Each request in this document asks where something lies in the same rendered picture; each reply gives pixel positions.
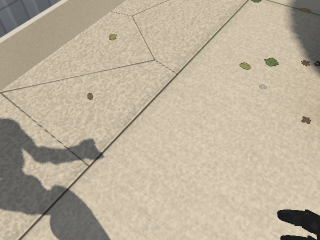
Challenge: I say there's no right robot hand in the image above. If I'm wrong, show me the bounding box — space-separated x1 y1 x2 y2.
277 209 320 240

